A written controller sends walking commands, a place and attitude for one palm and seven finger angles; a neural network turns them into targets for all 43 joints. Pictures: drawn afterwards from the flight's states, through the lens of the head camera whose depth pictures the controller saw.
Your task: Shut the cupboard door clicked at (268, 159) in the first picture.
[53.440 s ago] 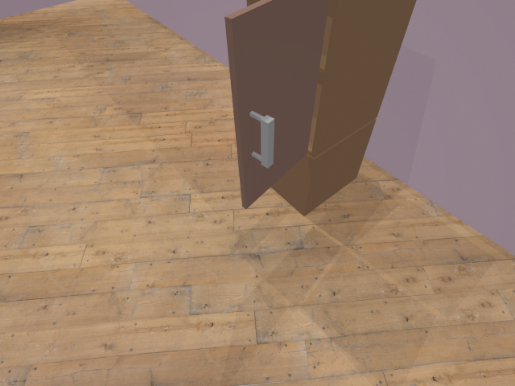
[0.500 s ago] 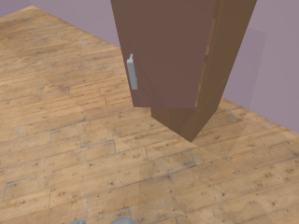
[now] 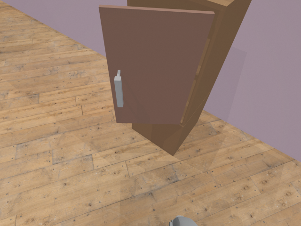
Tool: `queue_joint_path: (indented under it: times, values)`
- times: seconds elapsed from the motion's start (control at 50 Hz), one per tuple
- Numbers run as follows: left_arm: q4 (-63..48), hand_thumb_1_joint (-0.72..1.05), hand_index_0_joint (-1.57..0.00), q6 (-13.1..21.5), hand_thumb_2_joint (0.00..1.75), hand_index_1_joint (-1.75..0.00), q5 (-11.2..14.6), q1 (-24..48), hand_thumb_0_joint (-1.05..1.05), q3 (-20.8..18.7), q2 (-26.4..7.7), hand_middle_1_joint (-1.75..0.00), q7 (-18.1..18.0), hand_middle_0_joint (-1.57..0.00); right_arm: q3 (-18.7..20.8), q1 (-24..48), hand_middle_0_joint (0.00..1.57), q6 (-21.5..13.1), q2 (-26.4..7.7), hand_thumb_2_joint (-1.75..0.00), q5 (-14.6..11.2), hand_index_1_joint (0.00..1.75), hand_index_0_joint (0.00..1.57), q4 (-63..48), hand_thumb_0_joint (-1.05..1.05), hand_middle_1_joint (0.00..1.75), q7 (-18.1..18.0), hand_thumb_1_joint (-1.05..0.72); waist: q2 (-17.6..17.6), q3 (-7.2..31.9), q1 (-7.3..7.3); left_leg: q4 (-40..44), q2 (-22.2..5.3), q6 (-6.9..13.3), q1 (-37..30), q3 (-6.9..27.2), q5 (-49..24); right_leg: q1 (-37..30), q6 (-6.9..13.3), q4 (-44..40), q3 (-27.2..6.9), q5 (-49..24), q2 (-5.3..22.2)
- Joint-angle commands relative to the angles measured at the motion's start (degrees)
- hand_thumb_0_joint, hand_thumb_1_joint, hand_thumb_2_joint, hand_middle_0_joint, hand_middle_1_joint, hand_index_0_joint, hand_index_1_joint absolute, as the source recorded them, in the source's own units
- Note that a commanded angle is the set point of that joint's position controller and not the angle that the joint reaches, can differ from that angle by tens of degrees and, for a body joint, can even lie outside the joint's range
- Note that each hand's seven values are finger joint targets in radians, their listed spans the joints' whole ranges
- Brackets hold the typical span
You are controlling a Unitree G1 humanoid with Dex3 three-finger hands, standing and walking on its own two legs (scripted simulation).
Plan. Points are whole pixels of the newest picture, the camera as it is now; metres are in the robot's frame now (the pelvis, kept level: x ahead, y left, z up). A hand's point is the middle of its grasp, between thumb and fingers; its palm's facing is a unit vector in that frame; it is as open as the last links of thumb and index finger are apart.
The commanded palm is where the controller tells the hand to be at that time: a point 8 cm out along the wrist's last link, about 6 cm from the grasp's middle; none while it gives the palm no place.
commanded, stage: take the last steps up to it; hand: left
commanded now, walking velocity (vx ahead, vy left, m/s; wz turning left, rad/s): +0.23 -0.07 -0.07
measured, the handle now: (119, 89) +0.63 +0.15 -0.07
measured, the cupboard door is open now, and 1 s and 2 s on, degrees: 37 37 37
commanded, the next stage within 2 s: come to a stop and stand still in 0.24 s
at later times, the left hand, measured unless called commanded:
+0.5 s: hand (115, 209) +0.20 +0.11 -0.18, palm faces +0.02 -0.98 -0.22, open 7.2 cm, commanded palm none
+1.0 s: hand (112, 210) +0.19 +0.12 -0.18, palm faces +0.00 -0.95 -0.31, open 7.4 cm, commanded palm none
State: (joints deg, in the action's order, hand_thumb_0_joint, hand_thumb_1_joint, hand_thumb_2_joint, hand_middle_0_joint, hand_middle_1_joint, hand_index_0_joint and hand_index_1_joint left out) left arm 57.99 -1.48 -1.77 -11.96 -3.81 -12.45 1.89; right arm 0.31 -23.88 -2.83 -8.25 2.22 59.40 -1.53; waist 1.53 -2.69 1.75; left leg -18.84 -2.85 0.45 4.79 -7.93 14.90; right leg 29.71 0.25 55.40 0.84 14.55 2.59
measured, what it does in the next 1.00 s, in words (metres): walks ahead: right foot, then left foot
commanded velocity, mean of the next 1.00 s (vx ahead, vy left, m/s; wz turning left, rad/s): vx -0.02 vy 0.01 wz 0.00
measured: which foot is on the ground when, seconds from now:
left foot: down 0.00-0.18, up 0.20-0.56, down 0.58-0.98, up 1.00-1.00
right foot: up 0.00-0.16, down 0.18-0.64, up 0.66-0.94, down 0.96-1.00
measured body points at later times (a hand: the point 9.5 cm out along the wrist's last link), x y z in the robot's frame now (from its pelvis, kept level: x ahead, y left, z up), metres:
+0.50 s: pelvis +0.16 -0.07 -0.01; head +0.19 -0.08 +0.44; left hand +0.20 +0.16 -0.16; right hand +0.21 -0.30 -0.16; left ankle +0.19 +0.06 -0.72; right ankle +0.13 -0.14 -0.75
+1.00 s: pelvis +0.14 -0.10 -0.02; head +0.18 -0.11 +0.43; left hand +0.20 +0.17 -0.16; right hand +0.20 -0.34 -0.18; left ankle +0.22 +0.04 -0.74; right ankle +0.09 -0.22 -0.75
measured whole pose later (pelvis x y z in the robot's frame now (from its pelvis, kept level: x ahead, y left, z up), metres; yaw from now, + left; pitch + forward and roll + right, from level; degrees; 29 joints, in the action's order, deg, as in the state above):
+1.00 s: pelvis +0.14 -0.10 -0.02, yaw -1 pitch +0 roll +1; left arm 56.0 -1.8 -1.7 -11.5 -2.8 -12.9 -1.8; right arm 2.5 -8.5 3.4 -11.6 1.1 56.4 -1.0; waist -1.4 -4.9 0.0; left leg -34.2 -2.2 -1.3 23.7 -1.9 14.7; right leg 12.3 -1.1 33.7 -1.4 20.8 1.7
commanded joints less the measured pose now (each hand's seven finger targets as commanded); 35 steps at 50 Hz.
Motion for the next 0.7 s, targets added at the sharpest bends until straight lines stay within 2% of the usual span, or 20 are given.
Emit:
queue_joint_path:
  times: [0.0, 0.04, 0.08, 0.12, 0.14, 0.16, 0.18, 0.2, 0.22, 0.26, 0.3, 0.38, 0.46, 0.52, 0.54, 0.56, 0.58, 0.62, 0.64, 0.68]
  values:
    - [-4.81, 0.9, -0.2, 1.79, 0.9, -0.3, 0.46, 6.12, 0.0, 0.82, 0.05, -0.3, 0.28, -0.2, 2.43, -5.2, 0.2, -0.35, -9.43, -0.9, -0.24, 0.3, 0.2, 0.19, 0.0, 0.3, -0.47, -0.9, -10.22, -2.28, 1.5, 5.38, -13.13, 6.54, -3.4, 5.86, -22.22, 2.38, 0.09, -10.48, 3.24, -2.15, 0.38]
    - [-5.01, 0.9, -0.2, 2.09, 0.9, -0.3, 0.56, 7.38, 0.0, 0.81, -0.42, -0.3, 0.18, -0.2, 2.63, -5.44, 0.2, -0.01, -9.44, -0.9, -0.11, 0.3, 0.2, 0.91, 0.0, 0.3, -0.34, -0.9, -10.52, -2.67, 1.87, 4.12, -13.63, 6.8, -3.14, 6.18, -21.9, -0.43, 0.73, -15.4, 4.32, -0.94, -0.31]
    - [-4.43, 0.9, -0.2, 2.31, 0.9, -0.3, 0.52, 6.45, 0.0, 0.6, -0.56, -0.3, 0.07, -0.2, 2.86, -4.44, 0.2, 0.31, -9.75, -0.9, -0.12, 0.3, 0.2, 1.21, 0.0, 0.3, -0.37, -0.9, -10.28, -2.61, 0.99, 1.68, -13.84, 6.4, -1.23, 6.01, -22.54, -6.02, 1.44, -19.79, 5.46, -1.2, -1.41]
    - [-1.22, 0.9, -0.2, 2.89, 0.9, -0.3, 0.54, -2.83, 0.0, -0.2, -2.52, -0.3, -0.3, -0.2, 2.82, -2.45, 0.2, 0.51, -9.79, -0.9, -0.86, 0.3, 0.2, 1.35, 0.0, 0.3, -0.25, -0.9, -6.31, 1.67, -3.71, -7.41, -11.16, 4.26, 3.38, 3.35, -23.81, -21.36, 2.34, -27.02, 5.97, -6.28, -3.15]
    - [0.99, 0.9, -0.2, 3.51, 0.9, -0.3, 0.25, -9.41, 0.0, -1.09, -6.21, -0.3, -0.91, -0.2, 2.61, -1.89, 0.2, 0.3, -8.16, -0.9, -1.53, 0.3, 0.2, 1.21, 0.0, 0.3, 0.33, -0.9, 0.31, 5.07, -6.76, -17.61, -7.84, 2.45, 12.63, 1.3, -18.34, -34.43, 4.39, -29.28, -1.41, -5.87, 1.8]
    - [3.28, 0.9, -0.2, 4.07, 0.9, -0.3, 0.06, -17.34, 0.0, -2.46, -10.93, -0.3, -1.71, -0.2, 2.02, -2.21, 0.2, 0.04, -4.69, -0.9, -2.18, 0.3, 0.2, -0.02, 0.0, 0.3, 0.67, -0.9, 13.39, 10.58, -9.14, -33.35, 0.98, -0.22, 23.34, -3.03, 8.59, -43.71, 9.96, -35.08, -19.79, -7.78, 15.62]
    - [3.45, 0.9, -0.2, 3.92, 0.9, -0.3, 1.06, -16.98, 0.0, -2.25, -12.06, -0.3, -2.06, -0.2, 2.35, -0.71, 0.2, 0.74, -5.6, -0.9, -2.08, 0.3, 0.2, -1.0, 0.0, 0.3, 0.35, -0.9, 13.13, 8.92, -7.94, -45.32, 1.32, 0.35, 25.72, 2.78, 22.41, -38.13, 13.32, -41.02, -26.06, -6.32, 20.95]
    - [2.5, 0.9, -0.2, 3.83, 0.9, -0.3, 1.2, -11.13, 0.0, -1.65, -9.89, -0.3, -2.42, -0.2, 2.76, 0.01, 0.2, 1.24, -5.93, -0.9, -1.96, 0.3, 0.2, -0.19, 0.0, 0.3, 0.42, -0.9, 10.53, 4.44, -5.76, -48.99, -1.12, 0.79, 26.72, 6.31, 17.82, -31.23, 12.81, -43.26, -23.14, 1.82, 18.81]
    - [1.01, 0.9, -0.2, 3.69, 0.9, -0.3, 1.02, -6.53, 0.0, -1.1, -7.56, -0.3, -2.61, -0.2, 2.85, 1.16, 0.2, 1.42, -5.18, -0.9, -1.64, 0.3, 0.2, 0.23, 0.0, 0.3, 0.46, -0.9, 10.47, 1.87, -4.27, -50.02, -2.54, 0.59, 26.96, 7.26, 13.3, -25.54, 11.8, -44.37, -20.86, 2.59, 17.31]
    - [-0.39, 0.9, -0.2, 3.65, 0.9, -0.3, 1.03, -1.44, 0.0, -0.09, -3.68, -0.3, -2.92, -0.2, 2.49, 1.94, 0.2, 2.06, -3.6, -0.9, -1.1, 0.3, 0.2, 0.92, 0.0, 0.3, 0.57, -0.9, 4.32, -0.41, -1.29, -46.28, -4.48, -0.31, 23.24, 7.43, 8.04, -18.75, 10.41, -43.77, -10.26, -6.91, 13.69]
    - [-0.15, 0.9, -0.2, 4.63, 0.9, -0.3, 0.93, -1.59, 0.0, 0.67, -1.87, -0.3, -2.85, -0.2, 1.99, 0.13, 0.2, 2.55, -1.8, -0.9, -0.89, 0.3, 0.2, 1.49, 0.0, 0.3, 0.74, -0.9, 3.14, 1.37, 0.48, -41.53, -3.76, -1.36, 20.79, 5.93, 5.44, -18.22, 9.38, -42.54, -3.9, -19.44, 11.28]
    - [0.8, 0.9, -0.2, 5.32, 0.9, -0.3, 0.69, -3.44, 0.0, 1.5, -0.91, -0.3, -3.38, -0.2, 0.91, 2.37, 0.2, 2.91, -0.59, -0.9, -1.39, 0.3, 0.2, 1.01, 0.0, 0.3, 0.42, -0.9, 1.41, 4.4, 0.15, -28.45, -1.9, -2.81, 18.29, 5.08, 4.21, -23.27, 8.95, -37.97, -2.26, -45.05, 11.32]
    - [1.16, 0.9, -0.2, 4.12, 0.9, -0.3, 0.83, -3.86, 0.0, 0.79, -4.0, -0.3, -4.33, -0.2, 1.11, 7.34, 0.2, 3.78, -3.35, -0.9, -1.97, 0.3, 0.2, -0.86, 0.0, 0.3, 0.16, -0.9, 3.51, 4.35, -1.27, -19.13, 0.21, -2.86, 16.26, 5.48, 1.85, -26.51, 8.27, -32.88, -3.47, -53.64, 12.34]
    - [0.82, 0.9, -0.2, 2.67, 0.9, -0.3, 1.0, -4.2, 0.0, 0.17, -5.13, -0.3, -4.71, -0.2, 2.07, 8.46, 0.2, 4.6, -6.25, -0.9, -1.54, 0.3, 0.2, -1.95, 0.0, 0.3, 0.05, -0.9, 5.95, 2.75, -0.91, -12.61, 0.06, -1.92, 12.27, 6.64, -7.39, -24.34, 6.66, -28.94, -3.72, -46.84, 11.43]
    - [0.6, 0.9, -0.2, 2.12, 0.9, -0.3, 0.95, -4.47, 0.0, 0.07, -5.01, -0.3, -4.9, -0.2, 2.52, 7.86, 0.2, 4.49, -7.46, -0.9, -1.48, 0.3, 0.2, -1.99, 0.0, 0.3, 0.04, -0.9, 3.72, 2.93, -0.83, -10.82, -2.35, -0.69, 8.83, 8.1, -21.52, -21.74, 5.11, -26.72, -2.72, -41.16, 10.23]
    - [-0.11, 0.9, -0.2, 1.6, 0.9, -0.3, 1.23, -5.37, 0.0, 0.19, -4.32, -0.3, -5.13, -0.2, 2.67, 7.46, 0.2, 4.34, -9.14, -0.9, -1.2, 0.3, 0.2, -2.37, 0.0, 0.3, -0.18, -0.9, -1.09, 3.65, -0.94, -11.16, -6.66, 1.55, 3.46, 11.12, -39.65, -17.53, 2.82, -24.95, -0.59, -31.43, 7.26]
    - [-0.99, 0.9, -0.2, 1.19, 0.9, -0.3, 1.21, -5.64, 0.0, 0.54, -2.79, -0.3, -5.49, -0.2, 2.97, 6.58, 0.2, 4.47, -10.87, -0.9, -1.09, 0.3, 0.2, -2.78, 0.0, 0.3, -0.52, -0.9, -5.35, 3.62, -0.55, -10.69, -11.21, 4.51, 0.84, 14.66, -50.42, -14.32, 1.16, -23.56, 1.26, -17.66, 3.59]
    - [-1.88, 0.9, -0.2, 0.28, 0.9, -0.3, 1.14, -6.01, 0.0, 0.75, -2.23, -0.3, -5.35, -0.2, 3.05, 8.16, 0.2, 4.32, -12.42, -0.9, -1.29, 0.3, 0.2, -3.55, 0.0, 0.3, -1.02, -0.9, -13.45, 4.07, -1.23, -4.76, -16.81, 10.27, 2.89, 20.46, -55.45, -13.98, -0.38, -14.21, 2.19, 12.25, -0.89]
    - [-2.07, 0.9, -0.2, -0.14, 0.9, -0.3, 1.31, -5.73, 0.0, 0.62, -2.93, -0.3, -5.2, -0.2, 2.88, 8.96, 0.2, 4.16, -12.57, -0.9, -1.2, 0.3, 0.2, -3.87, 0.0, 0.3, -1.35, -0.9, -15.09, 3.73, -1.21, -3.11, -18.08, 12.51, 2.98, 22.07, -58.63, -12.2, -0.46, -7.06, 0.19, 20.43, -1.85]
    - [-2.75, 0.9, -0.2, -0.81, 0.9, -0.3, 1.43, -4.08, 0.0, -0.14, -3.71, -0.3, -4.88, -0.2, 3.11, 10.26, 0.2, 4.34, -12.86, -0.9, -0.8, 0.3, 0.2, -5.22, 0.0, 0.3, -2.01, -0.9, -11.08, 5.67, -0.87, -3.71, -18.69, 14.14, 2.75, 21.77, -54.48, -9.17, -0.41, 2.87, -4.09, 21.53, -2.34]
